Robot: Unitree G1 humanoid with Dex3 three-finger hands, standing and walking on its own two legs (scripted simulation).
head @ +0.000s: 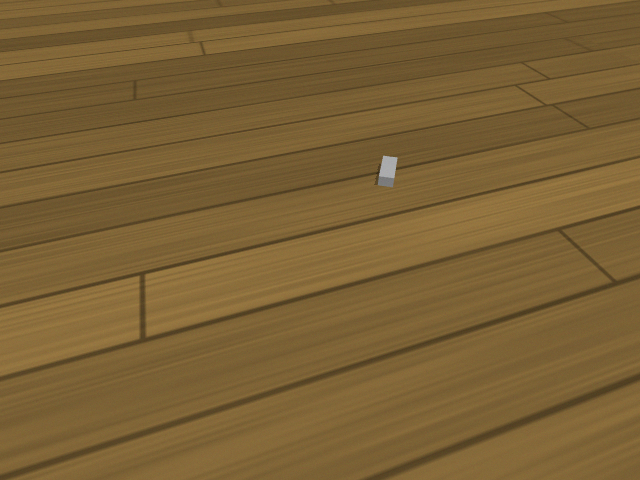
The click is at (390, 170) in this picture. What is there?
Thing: lying carton
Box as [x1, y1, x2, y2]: [378, 156, 397, 186]
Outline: 383,156 378,184 392,186 397,157
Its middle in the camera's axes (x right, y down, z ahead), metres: +0.37 -0.34 +2.05
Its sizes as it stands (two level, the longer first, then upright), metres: 0.187 0.078 0.057
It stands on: the floor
